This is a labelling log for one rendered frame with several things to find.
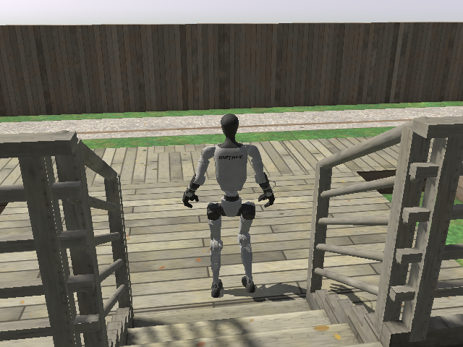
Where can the humanoid robot head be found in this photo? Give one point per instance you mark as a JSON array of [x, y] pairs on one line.
[[229, 125]]

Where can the robot right hand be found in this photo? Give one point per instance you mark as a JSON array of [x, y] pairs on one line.
[[264, 197]]

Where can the right robot forearm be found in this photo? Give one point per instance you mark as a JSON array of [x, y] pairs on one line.
[[266, 187]]

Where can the robot left hand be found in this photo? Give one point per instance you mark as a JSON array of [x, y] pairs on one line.
[[186, 199]]

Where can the humanoid robot torso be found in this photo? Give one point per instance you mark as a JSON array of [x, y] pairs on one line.
[[231, 174]]

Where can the right robot upper arm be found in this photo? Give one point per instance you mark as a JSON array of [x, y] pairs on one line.
[[257, 163]]

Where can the left robot forearm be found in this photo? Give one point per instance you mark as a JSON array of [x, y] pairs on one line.
[[190, 191]]

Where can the left robot upper arm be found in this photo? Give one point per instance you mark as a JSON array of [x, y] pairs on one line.
[[207, 153]]

